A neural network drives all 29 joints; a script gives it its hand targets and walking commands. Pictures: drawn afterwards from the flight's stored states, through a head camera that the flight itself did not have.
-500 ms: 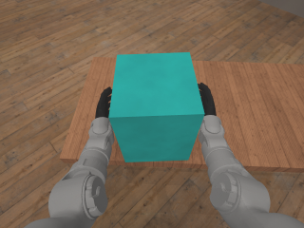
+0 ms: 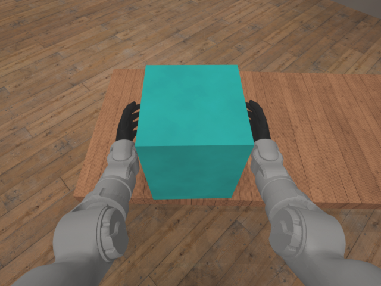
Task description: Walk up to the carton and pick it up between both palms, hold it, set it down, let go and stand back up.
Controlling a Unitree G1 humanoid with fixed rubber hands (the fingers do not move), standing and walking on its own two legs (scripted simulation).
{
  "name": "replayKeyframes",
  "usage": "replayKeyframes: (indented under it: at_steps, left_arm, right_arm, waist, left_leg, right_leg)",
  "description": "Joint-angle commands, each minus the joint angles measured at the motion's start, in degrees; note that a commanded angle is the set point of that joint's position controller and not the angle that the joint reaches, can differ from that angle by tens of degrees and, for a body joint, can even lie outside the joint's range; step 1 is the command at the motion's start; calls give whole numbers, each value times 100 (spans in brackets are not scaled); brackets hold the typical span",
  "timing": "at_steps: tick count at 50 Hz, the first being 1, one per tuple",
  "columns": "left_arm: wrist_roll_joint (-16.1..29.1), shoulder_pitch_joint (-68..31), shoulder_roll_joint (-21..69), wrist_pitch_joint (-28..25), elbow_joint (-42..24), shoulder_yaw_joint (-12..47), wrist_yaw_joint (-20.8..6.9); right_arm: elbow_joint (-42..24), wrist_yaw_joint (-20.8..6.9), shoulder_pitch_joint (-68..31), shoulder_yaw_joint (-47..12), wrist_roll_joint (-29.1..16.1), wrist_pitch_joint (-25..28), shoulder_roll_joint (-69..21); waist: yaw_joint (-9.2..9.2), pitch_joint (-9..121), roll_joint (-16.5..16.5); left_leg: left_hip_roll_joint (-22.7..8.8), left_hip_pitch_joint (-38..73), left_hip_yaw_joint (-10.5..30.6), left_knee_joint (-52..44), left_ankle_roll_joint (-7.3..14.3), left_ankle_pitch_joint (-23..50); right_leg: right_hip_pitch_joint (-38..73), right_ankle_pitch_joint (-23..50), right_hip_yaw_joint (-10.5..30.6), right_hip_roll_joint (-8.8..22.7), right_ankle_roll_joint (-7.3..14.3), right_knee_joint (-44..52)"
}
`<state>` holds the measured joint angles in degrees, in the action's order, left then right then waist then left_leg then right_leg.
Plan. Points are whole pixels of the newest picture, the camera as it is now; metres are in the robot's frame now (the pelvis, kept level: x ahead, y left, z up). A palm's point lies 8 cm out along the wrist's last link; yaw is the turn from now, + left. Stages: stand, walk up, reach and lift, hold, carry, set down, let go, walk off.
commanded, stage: set down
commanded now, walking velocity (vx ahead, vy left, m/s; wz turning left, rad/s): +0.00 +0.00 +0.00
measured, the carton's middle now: (192, 137) +0.44 +0.01 +0.02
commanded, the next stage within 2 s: none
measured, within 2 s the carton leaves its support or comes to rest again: neither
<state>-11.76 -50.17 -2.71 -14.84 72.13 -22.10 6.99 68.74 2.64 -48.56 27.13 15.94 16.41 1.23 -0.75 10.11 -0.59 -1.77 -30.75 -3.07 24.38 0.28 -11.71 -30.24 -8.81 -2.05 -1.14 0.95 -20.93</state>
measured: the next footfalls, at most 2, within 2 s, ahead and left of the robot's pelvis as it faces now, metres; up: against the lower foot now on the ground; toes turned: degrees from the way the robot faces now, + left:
none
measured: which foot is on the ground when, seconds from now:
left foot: down 0.00-1.00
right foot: down 0.00-1.00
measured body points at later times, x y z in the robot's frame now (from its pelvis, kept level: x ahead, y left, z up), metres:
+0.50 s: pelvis -0.02 -0.01 -0.02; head +0.04 +0.00 +0.43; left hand +0.45 +0.18 +0.09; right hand +0.47 -0.20 +0.11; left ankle -0.02 +0.11 -0.74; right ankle -0.01 -0.11 -0.74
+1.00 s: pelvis -0.05 -0.02 -0.01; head -0.01 +0.00 +0.44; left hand +0.42 +0.20 +0.15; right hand +0.43 -0.19 +0.15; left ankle -0.02 +0.11 -0.74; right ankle -0.01 -0.11 -0.74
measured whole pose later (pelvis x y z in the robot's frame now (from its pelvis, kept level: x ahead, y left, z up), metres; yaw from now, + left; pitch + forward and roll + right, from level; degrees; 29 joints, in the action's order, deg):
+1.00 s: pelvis -0.05 -0.02 -0.01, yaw +2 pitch +14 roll +0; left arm 15.3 -63.0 -18.0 6.7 69.0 1.3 5.1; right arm 67.0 5.9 -61.3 1.7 -18.3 -8.8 15.6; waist 0.5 11.3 1.9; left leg -1.9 -31.9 -0.4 28.0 -1.3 -9.7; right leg -31.7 -8.6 -3.8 -1.5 2.7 -26.5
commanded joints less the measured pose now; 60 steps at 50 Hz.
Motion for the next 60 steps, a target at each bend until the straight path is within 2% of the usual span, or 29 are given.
replayKeyframes:
  at_steps: [1,5,8,11,15,17,22,25,26,27,30,31,33,34,35,38,41,43,44,46,48,49,51,52,53,54,56,59,60]
  left_arm:
    - [793,-3850,-1216,-388,-1409,765,121]
    - [1626,-3765,-1649,-142,-490,1349,173]
    - [2127,-3758,-1690,22,220,1723,52]
    - [2443,-3841,-1646,158,602,2103,-35]
    - [2697,-4151,-1508,304,287,2511,-110]
    - [2709,-4261,-1543,331,123,2560,-140]
    - [2665,-4477,-2049,417,-994,2383,-133]
    - [2596,-4622,-2221,582,-1094,2249,-117]
    - [2597,-4616,-2306,652,-1361,2192,-110]
    - [2595,-4645,-2331,697,-1253,2146,-112]
    - [2640,-4731,-2432,810,-1376,2108,-80]
    - [2628,-4678,-2489,861,-1462,2060,-65]
    - [2674,-4606,-2511,1040,-1564,2037,-60]
    - [2671,-4587,-2572,1161,-1915,1989,-58]
    - [2678,-4712,-2554,1273,-1593,2019,-81]
    - [2765,-4759,-2588,1574,-1583,2095,-72]
    - [2754,-4478,-2505,1937,-1722,2129,-97]
    - [2680,-4294,-2450,2101,-1526,2152,-129]
    - [2700,-4278,-2391,2094,-1274,2228,-158]
    - [2696,-4080,-2375,2045,-1074,2219,-205]
    - [2710,-4034,-2336,1922,-1069,2286,-206]
    - [2671,-3881,-2350,1841,-1213,2274,-190]
    - [2698,-3928,-2332,1699,-1319,2352,-197]
    - [2693,-3795,-2335,1636,-1351,2317,-210]
    - [2677,-3698,-2328,1576,-1429,2336,-229]
    - [2629,-3535,-2367,1530,-1618,2253,-240]
    - [2579,-3430,-2297,1460,-1534,2278,-282]
    - [2501,-2975,-2248,1226,-1968,2176,-300]
    - [2472,-2764,-2269,1153,-2305,2113,-294]
  right_arm:
    - [-1093,135,-3221,-1167,-1153,127,1044]
    - [-695,246,-3506,-2064,-2236,-271,1738]
    - [-302,238,-3667,-2416,-2739,-518,2055]
    - [176,155,-3780,-2637,-3132,-613,2302]
    - [568,-53,-3933,-2870,-3596,-653,2502]
    - [489,-164,-4098,-2927,-3682,-642,2527]
    - [-378,-309,-4312,-3008,-3920,-690,2738]
    - [-477,-293,-4384,-2990,-3881,-881,2695]
    - [-661,-268,-4425,-2948,-3891,-922,2801]
    - [-644,-244,-4439,-2974,-3874,-1004,2687]
    - [-903,-138,-4565,-2893,-3795,-1184,2707]
    - [-1100,-91,-4598,-2871,-3753,-1221,2739]
    - [-1380,18,-4589,-2780,-3676,-1336,2750]
    - [-1638,68,-4562,-2763,-3684,-1400,2850]
    - [-1398,141,-4647,-2686,-3619,-1535,2713]
    - [-1458,286,-4644,-2532,-3468,-1849,2723]
    - [-1464,359,-4398,-2467,-3434,-2115,2696]
    - [-1254,385,-4170,-2474,-3450,-2268,2573]
    - [-1006,388,-4116,-2395,-3364,-2332,2506]
    - [-999,360,-3989,-2419,-3379,-2350,2435]
    - [-1053,322,-3881,-2409,-3403,-2302,2358]
    - [-1141,299,-3705,-2397,-3428,-2250,2394]
    - [-1211,252,-3611,-2383,-3429,-2193,2301]
    - [-1308,236,-3492,-2364,-3383,-2129,2307]
    - [-1271,229,-3355,-2346,-3377,-2091,2286]
    - [-1384,215,-3194,-2361,-3404,-2003,2358]
    - [-1264,186,-3115,-2386,-3415,-1910,2354]
    - [-1586,141,-2735,-2341,-3354,-1614,2332]
    - [-1832,134,-2537,-2328,-3356,-1514,2371]
  waist:
    - [-12,5072,-142]
    - [-37,4833,66]
    - [21,4525,217]
    - [87,4081,100]
    - [181,3966,-265]
    - [130,4100,-302]
    - [-81,5106,-208]
    - [-120,5089,-18]
    - [-118,5267,-5]
    - [-145,5156,154]
    - [-127,5236,229]
    - [-168,5349,328]
    - [-85,5489,446]
    - [-85,5703,406]
    - [-16,5288,396]
    - [66,4821,414]
    - [125,4346,339]
    - [106,3894,214]
    - [170,3512,145]
    - [117,3044,174]
    - [99,3045,-3]
    - [60,3079,-90]
    - [101,3086,-218]
    - [85,3130,-181]
    - [154,3137,-222]
    - [90,3218,-244]
    - [126,3071,-301]
    - [84,3230,-279]
    - [52,3448,-317]
  left_leg:
    - [116,748,-269,357,-431,2718]
    - [98,544,-125,632,-457,2516]
    - [42,878,22,779,-472,2429]
    - [-28,1503,138,1007,-589,2762]
    - [-142,2239,298,1308,-725,3461]
    - [-93,2162,290,1368,-709,3330]
    - [36,1599,212,1323,-567,3171]
    - [111,1102,162,1151,-442,2553]
    - [147,1041,113,1121,-410,2511]
    - [172,863,83,1093,-356,2254]
    - [209,608,58,923,-277,1724]
    - [227,573,34,909,-244,1713]
    - [239,547,11,841,-233,1652]
    - [260,687,5,837,-246,1776]
    - [247,490,25,761,-201,1451]
    - [253,631,64,554,-181,958]
    - [250,971,90,416,-208,1109]
    - [242,1064,131,289,-228,1004]
    - [225,1003,169,211,-213,772]
    - [237,1021,188,101,-183,582]
    - [217,1083,230,58,-175,566]
    - [211,1151,195,63,-181,645]
    - [226,1104,208,72,-206,691]
    - [219,1146,203,88,-207,760]
    - [215,1224,213,94,-242,834]
    - [225,1385,219,109,-251,1004]
    - [220,1463,221,162,-276,1063]
    - [218,1688,212,243,-287,1345]
    - [236,1770,208,277,-302,1518]
  right_leg:
    - [3252,4113,165,-12,-285,-902]
    - [2769,3827,168,-84,-310,-1039]
    - [2036,3270,55,-123,-312,-977]
    - [1044,2752,-124,-180,-229,-848]
    - [-37,2424,-281,-241,-84,-772]
    - [-153,2351,-297,-230,-67,-792]
    - [704,3127,-168,-182,-253,-1108]
    - [1156,3073,-76,-115,-328,-1178]
    - [1365,3223,-25,-108,-385,-1209]
    - [1488,3125,6,-98,-417,-1212]
    - [1788,2858,78,-46,-435,-1202]
    - [1868,2865,110,-54,-460,-1209]
    - [2147,2972,125,-59,-484,-1174]
    - [2296,3119,141,-71,-508,-1169]
    - [2261,2841,148,-17,-489,-1095]
    - [2012,2052,155,-11,-412,-851]
    - [2000,1930,151,-40,-343,-640]
    - [1955,1658,107,-30,-287,-510]
    - [1776,1247,102,-11,-241,-427]
    - [1646,801,108,26,-211,-282]
    - [1586,613,101,53,-159,-253]
    - [1636,648,93,34,-133,-274]
    - [1619,667,87,59,-115,-296]
    - [1664,736,63,56,-114,-323]
    - [1691,790,48,55,-98,-314]
    - [1731,972,28,40,-107,-320]
    - [1586,924,-29,16,-76,-345]
    - [1651,1070,-28,3,-92,-385]
    - [1769,1242,-25,-21,-112,-418]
